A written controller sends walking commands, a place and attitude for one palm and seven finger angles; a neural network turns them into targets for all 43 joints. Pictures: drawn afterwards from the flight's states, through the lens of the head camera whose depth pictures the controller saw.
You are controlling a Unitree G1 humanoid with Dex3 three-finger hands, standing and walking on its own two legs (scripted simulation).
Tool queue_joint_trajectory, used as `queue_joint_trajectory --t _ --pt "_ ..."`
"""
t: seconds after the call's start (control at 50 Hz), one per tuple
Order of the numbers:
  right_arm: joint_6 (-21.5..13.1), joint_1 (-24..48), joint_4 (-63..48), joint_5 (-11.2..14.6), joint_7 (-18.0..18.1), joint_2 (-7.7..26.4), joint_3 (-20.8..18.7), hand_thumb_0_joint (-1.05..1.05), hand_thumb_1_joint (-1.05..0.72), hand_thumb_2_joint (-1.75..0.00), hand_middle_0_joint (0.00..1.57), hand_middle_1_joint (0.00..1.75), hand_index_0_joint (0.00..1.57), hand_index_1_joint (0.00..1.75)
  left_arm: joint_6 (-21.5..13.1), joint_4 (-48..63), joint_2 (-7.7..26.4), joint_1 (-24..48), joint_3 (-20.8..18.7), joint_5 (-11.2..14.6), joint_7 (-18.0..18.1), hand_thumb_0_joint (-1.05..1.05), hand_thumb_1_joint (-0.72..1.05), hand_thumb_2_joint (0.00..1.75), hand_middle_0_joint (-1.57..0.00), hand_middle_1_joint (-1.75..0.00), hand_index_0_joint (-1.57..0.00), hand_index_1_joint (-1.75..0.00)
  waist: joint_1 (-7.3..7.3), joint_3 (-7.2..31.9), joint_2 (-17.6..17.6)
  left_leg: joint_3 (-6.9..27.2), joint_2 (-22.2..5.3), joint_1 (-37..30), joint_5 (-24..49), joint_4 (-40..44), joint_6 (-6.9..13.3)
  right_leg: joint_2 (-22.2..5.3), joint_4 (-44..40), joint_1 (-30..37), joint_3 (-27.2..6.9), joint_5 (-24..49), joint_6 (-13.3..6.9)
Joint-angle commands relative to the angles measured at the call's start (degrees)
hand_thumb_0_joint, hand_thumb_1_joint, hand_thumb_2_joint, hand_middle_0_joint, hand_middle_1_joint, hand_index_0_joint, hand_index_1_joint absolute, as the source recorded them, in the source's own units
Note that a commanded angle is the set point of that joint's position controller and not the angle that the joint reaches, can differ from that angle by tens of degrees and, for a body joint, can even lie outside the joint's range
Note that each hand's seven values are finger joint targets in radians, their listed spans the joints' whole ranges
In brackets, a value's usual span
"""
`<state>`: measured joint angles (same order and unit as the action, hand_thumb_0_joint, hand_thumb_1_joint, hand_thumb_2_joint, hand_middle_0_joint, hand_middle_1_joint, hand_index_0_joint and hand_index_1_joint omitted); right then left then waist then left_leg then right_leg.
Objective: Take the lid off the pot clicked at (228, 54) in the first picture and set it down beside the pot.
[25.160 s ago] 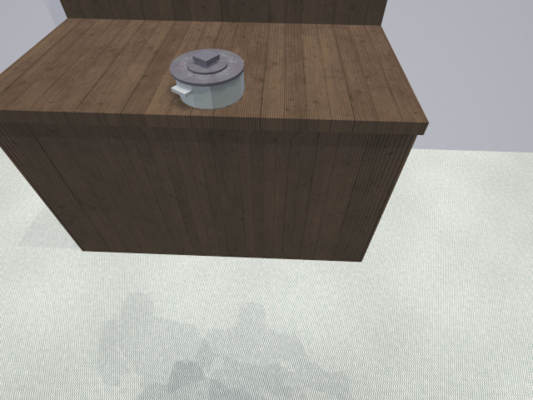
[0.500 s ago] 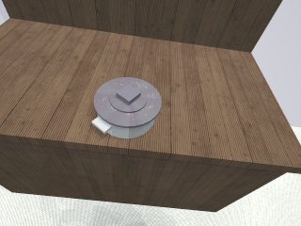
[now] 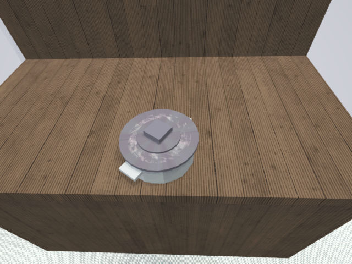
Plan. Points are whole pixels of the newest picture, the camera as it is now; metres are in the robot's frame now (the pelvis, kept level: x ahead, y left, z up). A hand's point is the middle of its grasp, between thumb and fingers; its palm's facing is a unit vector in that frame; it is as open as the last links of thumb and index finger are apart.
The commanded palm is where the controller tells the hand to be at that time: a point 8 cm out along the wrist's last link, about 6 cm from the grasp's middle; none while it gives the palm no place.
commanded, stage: come to a stop and stand still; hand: left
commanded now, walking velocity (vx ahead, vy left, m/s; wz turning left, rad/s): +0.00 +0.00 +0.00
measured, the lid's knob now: (158, 130) +0.40 +0.07 +0.09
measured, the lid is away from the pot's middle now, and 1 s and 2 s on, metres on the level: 0.00 0.00 0.00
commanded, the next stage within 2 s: look again from close up in 0.66 s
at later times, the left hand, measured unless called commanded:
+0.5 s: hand out of the picture +0.01 +0.13 -0.17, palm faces +0.03 -0.98 -0.20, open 7.3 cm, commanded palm none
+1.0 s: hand out of the picture +0.01 +0.11 -0.17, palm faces +0.03 -0.98 -0.19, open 7.3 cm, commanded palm none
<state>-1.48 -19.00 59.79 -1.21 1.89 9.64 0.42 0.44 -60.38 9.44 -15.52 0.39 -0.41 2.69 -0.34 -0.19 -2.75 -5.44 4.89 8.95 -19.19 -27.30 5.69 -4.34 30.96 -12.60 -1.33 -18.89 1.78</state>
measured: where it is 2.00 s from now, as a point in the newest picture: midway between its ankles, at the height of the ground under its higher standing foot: outside the picture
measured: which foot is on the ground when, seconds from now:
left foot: down 0.00-1.00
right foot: down 0.00-1.00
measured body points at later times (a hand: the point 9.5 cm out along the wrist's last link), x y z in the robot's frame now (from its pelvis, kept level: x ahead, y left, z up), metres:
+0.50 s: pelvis +0.02 -0.04 +0.01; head +0.05 -0.04 +0.45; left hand +0.01 +0.18 -0.15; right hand +0.03 -0.26 -0.16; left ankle -0.05 +0.05 -0.73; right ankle -0.03 -0.16 -0.73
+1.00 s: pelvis +0.02 -0.06 +0.01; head +0.05 -0.05 +0.46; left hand +0.01 +0.16 -0.15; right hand +0.00 -0.26 -0.15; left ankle -0.05 +0.05 -0.73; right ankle -0.03 -0.16 -0.73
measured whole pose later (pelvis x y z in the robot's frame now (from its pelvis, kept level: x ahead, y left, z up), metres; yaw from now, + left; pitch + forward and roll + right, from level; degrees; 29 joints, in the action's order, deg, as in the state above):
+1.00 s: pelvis +0.02 -0.06 +0.01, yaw +1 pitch +1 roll +0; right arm -1.7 -16.6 66.0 -0.4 2.5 7.0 0.7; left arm -1.0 -63.2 8.2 -17.1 1.3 -0.2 2.8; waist -0.1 -2.1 0.1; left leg -3.0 0.0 5.9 -18.1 -23.0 0.8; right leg 0.4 24.4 -8.2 1.4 -17.2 -0.9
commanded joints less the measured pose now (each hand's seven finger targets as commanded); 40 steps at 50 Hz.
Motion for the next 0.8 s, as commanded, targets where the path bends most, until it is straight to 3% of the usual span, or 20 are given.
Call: queue_joint_trajectory --t 0.0,0.02,0.1,0.18,0.24,0.3,0.34,0.4,0.42,0.5,0.54,0.6,0.62,0.7,0.72,0.78 --pt "-0.9 -3.0 -1.4 0.2 0.4 5.4 -0.8 0.0 -0.9 -0.9 0.2 0.3 0.2 0.3 -0.8 1.4 4.9 -4.3 -1.0 -0.1 0.5 0.0 0.9 0.9 -0.2 -0.3 -0.2 -0.3 0.6 -1.5 2.1 10.2 -10.8 -1.3 28.3 5.8 -3.3 -1.3 -1.9 -0.1 -1.4 13.4 -4.3" --pt "-0.9 -2.6 -1.3 0.3 0.4 5.5 -0.9 0.0 -0.9 -0.9 0.2 0.3 0.2 0.3 -0.9 1.7 5.4 -4.2 -1.2 -0.1 0.4 0.0 0.9 0.9 -0.2 -0.3 -0.2 -0.3 0.82 -0.9 3.3 10.1 -10.9 -1.5 28.9 5.1 -2.9 -1.4 -2.1 0.6 -1.0 14.8 -4.3" --pt "-0.8 -2.5 -0.6 0.3 0.6 5.0 -0.9 0.0 -0.9 -0.9 0.2 0.3 0.2 0.3 -0.9 1.2 4.7 -4.1 -1.2 -0.1 0.6 0.0 0.9 0.9 -0.2 -0.3 -0.2 -0.3 0.37 -1.2 0.5 9.2 -10.8 -2.8 30.1 5.1 -3.2 -1.7 -2.4 0.6 -1.3 16.3 -4.2" --pt "-0.7 -1.6 -0.2 0.4 0.6 4.5 -1.0 0.0 -0.9 -0.9 0.2 0.3 0.2 0.3 -1.2 0.8 4.8 -4.3 -1.1 -0.2 0.5 0.0 0.9 0.9 -0.2 -0.3 -0.2 -0.3 0.38 -1.8 0.6 8.8 -10.6 -2.8 27.7 4.7 -3.0 -2.3 -4.0 1.0 -2.0 19.2 -4.3" --pt "-0.6 -1.1 0.3 0.6 0.6 4.5 -1.1 0.0 -0.9 -0.9 0.2 0.3 0.2 0.3 -1.5 0.7 4.8 -4.5 -0.9 -0.1 0.5 0.0 0.9 0.9 -0.2 -0.3 -0.2 -0.3 0.31 -1.4 3.0 8.7 -10.7 -2.7 25.3 4.5 -3.0 -2.8 -5.0 1.7 -2.4 21.8 -4.5" --pt "-0.6 -1.5 1.1 0.6 0.6 4.1 -0.9 0.0 -0.9 -0.9 0.2 0.3 0.2 0.3 -1.7 0.4 4.8 -4.4 -0.7 -0.2 0.5 0.0 0.9 0.9 -0.2 -0.3 -0.2 -0.3 -0.03 -1.3 2.0 8.5 -10.8 -3.5 25.8 5.1 -3.1 -2.8 -5.3 1.9 -2.6 22.3 -4.5" --pt "-0.5 -1.1 1.2 0.7 0.6 4.4 -0.9 0.0 -0.9 -0.9 0.2 0.3 0.2 0.3 -1.7 0.3 4.7 -4.6 -0.7 -0.1 0.5 0.0 0.9 0.9 -0.2 -0.3 -0.2 -0.3 0.11 -1.6 3.6 8.4 -11.0 -3.0 24.2 4.9 -3.2 -2.8 -5.9 2.3 -2.6 22.8 -4.6" --pt "-0.6 -1.0 2.0 0.7 0.6 3.8 -0.8 0.0 -0.9 -0.9 0.2 0.3 0.2 0.3 -2.0 -0.1 4.5 -5.1 -0.6 -0.1 0.5 0.0 0.9 0.9 -0.2 -0.3 -0.2 -0.3 0.14 -1.2 1.9 8.2 -11.0 -4.0 24.8 5.3 -3.3 -3.1 -6.4 2.6 -2.9 24.0 -4.7" --pt "-0.6 -0.9 2.1 0.7 0.6 3.8 -0.8 0.0 -0.9 -0.9 0.2 0.3 0.2 0.3 -2.0 0.0 4.9 -5.1 -0.6 0.0 0.5 0.0 0.9 0.9 -0.2 -0.3 -0.2 -0.3 0.29 -1.5 3.9 8.4 -11.1 -3.4 24.1 5.1 -3.2 -2.9 -6.7 3.0 -2.7 24.3 -4.7" --pt "-0.6 -1.2 3.0 0.8 0.6 3.4 -0.6 0.0 -0.9 -0.9 0.2 0.3 0.2 0.3 -2.1 -0.5 4.4 -5.3 -0.4 0.0 0.5 0.0 0.9 0.9 -0.2 -0.3 -0.2 -0.3 0.17 -1.5 2.1 8.0 -11.2 -3.7 24.2 5.8 -3.5 -3.1 -7.0 3.2 -2.9 24.3 -4.7" --pt "-0.5 -0.7 3.1 0.9 0.6 3.6 -0.6 0.0 -0.9 -0.9 0.2 0.3 0.2 0.3 -2.2 -0.6 4.4 -5.7 -0.4 0.0 0.5 0.0 0.9 0.9 -0.2 -0.3 -0.2 -0.3 0.34 -1.9 4.0 7.9 -11.2 -3.1 22.6 5.6 -3.5 -3.2 -7.5 3.6 -3.0 25.2 -4.7" --pt "-0.6 -1.3 3.7 0.8 0.6 3.1 -0.4 0.0 -0.9 -0.9 0.2 0.3 0.2 0.3 -2.2 -0.9 4.4 -5.7 -0.3 0.0 0.5 0.0 0.9 0.9 -0.2 -0.3 -0.2 -0.3 0.27 -1.6 2.3 7.8 -11.3 -3.7 23.5 6.0 -3.6 -3.2 -7.5 3.7 -3.0 25.4 -4.8" --pt "-0.6 -1.2 3.8 0.9 0.6 3.0 -0.5 0.0 -0.9 -0.9 0.2 0.3 0.2 0.3 -2.2 -0.8 4.6 -5.7 -0.4 0.1 0.5 0.0 0.9 0.9 -0.2 -0.3 -0.2 -0.3 0.36 -1.8 3.8 8.0 -11.4 -3.3 23.2 5.9 -3.5 -2.9 -7.8 4.1 -2.8 25.3 -4.8" --pt "-0.6 -1.6 4.5 0.9 0.6 2.8 -0.4 0.0 -0.9 -0.9 0.2 0.3 0.2 0.3 -2.3 -1.1 4.1 -6.0 -0.2 0.1 0.5 0.0 0.9 0.9 -0.2 -0.3 -0.2 -0.3 0.31 -1.9 2.5 7.7 -11.3 -3.3 22.5 6.3 -3.8 -3.2 -8.0 4.1 -3.2 25.4 -4.7" --pt "-0.5 -1.4 4.6 0.9 0.6 2.6 -0.3 0.0 -0.9 -0.9 0.2 0.3 0.2 0.3 -2.2 -1.1 4.5 -6.1 -0.3 0.2 0.5 0.0 0.9 0.9 -0.2 -0.3 -0.2 -0.3 0.51 -2.3 4.2 7.8 -11.5 -2.8 21.4 6.2 -3.7 -2.9 -8.4 4.3 -3.1 25.0 -4.7" --pt "-0.6 -1.7 4.9 1.0 0.7 2.4 -0.2 0.0 -0.9 -0.9 0.2 0.3 0.2 0.3 -2.3 -1.3 4.1 -6.4 -0.2 0.2 0.6 0.0 0.9 0.9 -0.2 -0.3 -0.2 -0.3 0.42 -2.2 3.0 7.6 -11.3 -3.0 22.0 6.3 -3.8 -3.1 -8.4 4.3 -3.5 26.0 -4.7"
